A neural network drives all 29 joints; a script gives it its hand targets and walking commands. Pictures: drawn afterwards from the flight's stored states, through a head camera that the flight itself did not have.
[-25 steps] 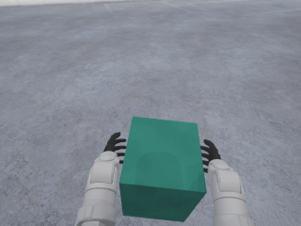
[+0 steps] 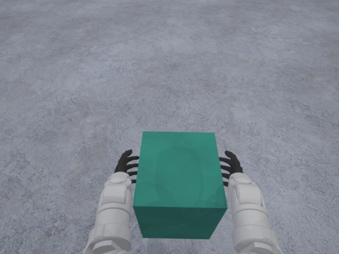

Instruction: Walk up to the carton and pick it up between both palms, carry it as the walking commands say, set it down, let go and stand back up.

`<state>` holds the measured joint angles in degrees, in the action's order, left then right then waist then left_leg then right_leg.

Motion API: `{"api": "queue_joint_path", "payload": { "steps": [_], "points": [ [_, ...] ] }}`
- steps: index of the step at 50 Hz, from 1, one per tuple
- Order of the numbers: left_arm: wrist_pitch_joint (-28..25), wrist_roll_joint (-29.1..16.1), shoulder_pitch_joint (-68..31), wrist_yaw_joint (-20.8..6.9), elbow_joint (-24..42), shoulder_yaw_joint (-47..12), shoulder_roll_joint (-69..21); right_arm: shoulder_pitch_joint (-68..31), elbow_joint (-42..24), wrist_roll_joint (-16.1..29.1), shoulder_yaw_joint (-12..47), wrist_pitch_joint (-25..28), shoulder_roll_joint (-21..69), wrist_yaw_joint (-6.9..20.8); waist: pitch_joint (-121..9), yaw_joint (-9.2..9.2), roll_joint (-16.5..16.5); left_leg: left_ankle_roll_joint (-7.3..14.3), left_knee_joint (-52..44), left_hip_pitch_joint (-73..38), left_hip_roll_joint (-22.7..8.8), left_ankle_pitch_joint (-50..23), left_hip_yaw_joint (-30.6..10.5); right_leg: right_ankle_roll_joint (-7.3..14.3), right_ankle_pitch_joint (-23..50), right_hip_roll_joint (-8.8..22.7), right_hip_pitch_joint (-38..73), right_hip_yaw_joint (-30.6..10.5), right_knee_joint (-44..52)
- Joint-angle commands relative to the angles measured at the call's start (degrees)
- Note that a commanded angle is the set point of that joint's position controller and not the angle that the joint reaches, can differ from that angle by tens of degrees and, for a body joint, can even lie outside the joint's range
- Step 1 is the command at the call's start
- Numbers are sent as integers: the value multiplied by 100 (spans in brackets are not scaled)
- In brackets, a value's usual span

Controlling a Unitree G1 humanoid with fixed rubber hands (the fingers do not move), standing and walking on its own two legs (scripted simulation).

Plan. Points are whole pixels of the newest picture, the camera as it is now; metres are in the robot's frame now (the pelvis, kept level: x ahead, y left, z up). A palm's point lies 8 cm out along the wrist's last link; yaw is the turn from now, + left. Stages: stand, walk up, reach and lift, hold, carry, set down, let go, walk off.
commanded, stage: set down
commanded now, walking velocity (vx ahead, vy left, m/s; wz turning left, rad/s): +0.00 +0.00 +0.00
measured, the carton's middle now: (177, 187) +0.33 -0.02 -0.07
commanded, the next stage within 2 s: none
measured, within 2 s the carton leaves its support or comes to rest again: neither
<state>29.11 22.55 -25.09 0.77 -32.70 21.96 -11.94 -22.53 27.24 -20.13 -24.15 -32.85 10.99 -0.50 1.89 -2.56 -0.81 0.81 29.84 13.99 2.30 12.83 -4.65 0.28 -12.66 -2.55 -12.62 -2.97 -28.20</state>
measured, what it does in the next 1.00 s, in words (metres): lowers itself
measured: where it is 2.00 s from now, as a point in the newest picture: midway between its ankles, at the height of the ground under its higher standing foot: outside the picture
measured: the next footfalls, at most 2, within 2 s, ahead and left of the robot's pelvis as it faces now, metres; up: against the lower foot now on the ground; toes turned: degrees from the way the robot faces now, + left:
none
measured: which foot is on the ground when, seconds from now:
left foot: down 0.00-1.00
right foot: down 0.00-1.00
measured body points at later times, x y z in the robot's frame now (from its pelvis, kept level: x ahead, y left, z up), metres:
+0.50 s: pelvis -0.02 +0.03 -0.04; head +0.13 +0.03 +0.38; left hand +0.37 +0.12 -0.10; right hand +0.34 -0.17 -0.10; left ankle +0.04 +0.11 -0.74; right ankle +0.03 -0.12 -0.74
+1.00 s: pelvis -0.02 +0.01 -0.11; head +0.17 +0.01 +0.30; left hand +0.40 +0.11 -0.18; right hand +0.37 -0.18 -0.18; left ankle +0.04 +0.11 -0.74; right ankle +0.03 -0.12 -0.74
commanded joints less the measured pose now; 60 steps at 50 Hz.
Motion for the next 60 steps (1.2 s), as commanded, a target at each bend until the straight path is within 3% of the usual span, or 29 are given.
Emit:
{"api": "queue_joint_path", "payload": {
  "steps": [1, 4, 5, 6, 7, 8, 9, 11, 12, 14, 16, 24, 25, 28, 34, 37, 38, 39, 41, 42, 43, 46, 47, 48, 49, 52, 53, 55, 60],
  "points": [
    [-460, -1003, -2520, -1343, -418, -2166, -4526, -2790, 577, 916, 2737, 478, 5099, 1136, -1639, 181, 618, 225, -253, 204, 271, -360, -39, -173, 857, -108, 157, -205, 244],
    [-734, -1072, -2594, -1294, -222, -2533, -4814, -2690, 553, 850, 2665, 869, 5017, 1101, -2185, -77, 141, 144, -99, 177, 278, -885, -76, -125, 1457, -141, 125, -206, 28],
    [-844, -1076, -2647, -1272, -207, -2545, -4792, -2807, 480, 919, 2828, 994, 5171, 1123, -2368, 47, 212, 137, -21, 212, 300, -829, -86, -118, 1391, -193, -13, -234, -101],
    [-939, -1098, -2694, -1253, -219, -2591, -4777, -2840, 439, 880, 2812, 1118, 5043, 1119, -2458, -120, 259, 112, 66, 307, 330, -833, -48, -124, 1461, -201, -132, -201, -153],
    [-1001, -1092, -2718, -1244, -334, -2655, -4887, -2865, 627, 872, 2668, 1213, 5021, 1125, -2443, -124, -39, 94, 98, 409, 288, -893, -98, -68, 1394, -174, -363, -182, -279],
    [-1094, -1057, -2639, -1226, -376, -2658, -4954, -3012, 540, 809, 2819, 1316, 4960, 1133, -2565, -59, 125, 74, 154, 420, 312, -906, -83, -106, 1351, -213, -419, -163, -298],
    [-1147, -1061, -2797, -1210, -440, -2693, -5005, -3029, 582, 828, 2703, 1407, 4850, 1133, -2505, -151, -128, 95, 225, 547, 309, -672, -112, -40, 1034, -186, -696, -145, -390],
    [-1304, -893, -2866, -1168, -578, -2561, -4982, -3095, 813, 677, 2615, 1549, 4856, 1189, -2598, -109, -113, 48, 344, 661, 336, -598, -122, 2, 836, -253, -973, -134, -501],
    [-1375, -907, -3005, -1148, -333, -2684, -4868, -3061, 699, 608, 2562, 1647, 4815, 1201, -2764, -242, -33, 21, 419, 785, 337, -599, -130, 32, 788, -278, -1152, -52, -640],
    [-1501, -918, -3134, -1113, -536, -2729, -5140, -3272, 832, 675, 2570, 1777, 4754, 1252, -3047, -271, -330, 14, 579, 855, 343, -590, -149, 84, 715, -281, -1391, -69, -847],
    [-1576, -883, -3038, -1079, -615, -2727, -5178, -3664, 511, 799, 2807, 1905, 4695, 1329, -3431, -132, -209, -1, 704, 843, 338, -730, -180, 27, 737, -292, -1713, -19, -1034],
    [-1598, -812, -3106, -925, -657, -2792, -5146, -3652, 622, 659, 2615, 1961, 4487, 1561, -3853, -341, -34, -113, 1134, 1187, 279, -742, -373, 20, 476, -380, -2887, 123, -1612],
    [-1592, -825, -3160, -928, -667, -2808, -5165, -3850, 594, 744, 2694, 1962, 4515, 1589, -3994, -160, -90, -110, 1239, 1210, 305, -558, -258, 10, 331, -361, -3001, 92, -1661],
    [-1628, -920, -3394, -951, -566, -2940, -5236, -3943, 643, 740, 2799, 1958, 4611, 1637, -4386, -319, 57, -105, 1521, 1519, 305, -704, -238, -26, 537, -391, -3114, 118, -1892],
    [-1657, -1103, -3624, -879, -248, -3360, -5459, -4019, 679, 994, 3019, 2000, 4856, 1735, -5120, -246, -224, -190, 2135, 1794, 396, -1121, -164, -45, 689, -474, -3838, 160, -2479],
    [-1627, -1026, -3413, -889, -530, -3229, -5240, -4051, 724, 1048, 3046, 1968, 4818, 1679, -5086, -198, -107, -135, 2370, 2358, 417, -1105, -56, -109, 831, -493, -4014, 102, -2695],
    [-1595, -997, -3214, -885, -585, -3249, -5344, -3936, 722, 1108, 3144, 1949, 4868, 1649, -5168, -27, -221, -143, 2363, 2424, 461, -1139, 19, -125, 866, -449, -3864, 90, -2673],
    [-1615, -1028, -3415, -908, -519, -3267, -5212, -4001, 751, 1051, 3098, 1966, 4927, 1607, -5193, -171, -2, -114, 2470, 2665, 441, -917, -28, -115, 742, -469, -3953, 107, -2748],
    [-1655, -1051, -3560, -938, -468, -3266, -5164, -4021, 824, 1083, 3177, 1934, 5087, 1531, -5354, -29, 24, -101, 2569, 3077, 495, -795, 106, -177, 862, -491, -3824, 77, -2861],
    [-1644, -1117, -3669, -977, -495, -3230, -4996, -4063, 806, 1094, 3152, 1914, 4965, 1499, -5299, -159, 156, -75, 2686, 3319, 519, -618, 120, -205, 831, -498, -3900, 88, -2889],
    [-1646, -1093, -3723, -996, -550, -3185, -5056, -4102, 887, 1135, 3122, 1903, 5152, 1446, -5295, -41, 45, -38, 2688, 3395, 525, -467, 121, -207, 683, -489, -3976, 84, -2941],
    [-1627, -1128, -3754, -1075, -690, -3115, -5011, -4281, 798, 1136, 3130, 1904, 5136, 1317, -5358, -175, 85, -31, 2890, 3778, 576, -386, 185, -248, 766, -510, -4042, 107, -3067],
    [-1649, -1049, -3831, -1072, -709, -3081, -5051, -4419, 796, 1192, 3206, 1907, 5252, 1279, -5462, 22, 32, -15, 2984, 3862, 590, -373, 217, -268, 744, -476, -4004, 15, -3144],
    [-1668, -1179, -4014, -1086, -672, -3131, -5075, -4377, 768, 1090, 3108, 1916, 5179, 1235, -5514, -291, 189, -16, 3051, 4011, 586, -323, 131, -253, 711, -535, -4084, 84, -3209],
    [-1664, -1187, -4026, -1107, -714, -3134, -4999, -4418, 764, 1163, 3204, 1930, 5278, 1185, -5673, -159, 106, -36, 3172, 4093, 649, -258, 221, -244, 702, -526, -3971, 29, -3211],
    [-1688, -1131, -4249, -1122, -856, -2849, -4703, -4629, 806, 1107, 3055, 1930, 5107, 1080, -5396, -120, 176, 5, 3318, 4548, 639, -162, 201, -303, 592, -526, -4375, 66, -3434],
    [-1702, -1181, -4286, -1117, -865, -2939, -4811, -4650, 810, 1130, 3052, 1956, 5085, 1049, -5655, -219, 134, -25, 3406, 4515, 669, -221, 189, -307, 606, -566, -4320, 112, -3486],
    [-1716, -1130, -4309, -1072, -927, -2883, -4652, -4901, 754, 1251, 3156, 1981, 5167, 1006, -5908, -84, 41, -21, 3597, 4594, 694, -204, 278, -340, 699, -570, -4407, 79, -3659],
    [-1693, -1174, -4622, -965, -1049, -2846, -4628, -5040, 1005, 1231, 2920, 1961, 4942, 927, -5755, -126, -189, -76, 3802, 4869, 732, 154, 228, -296, 195, -610, -4913, 142, -3957]
  ]
}}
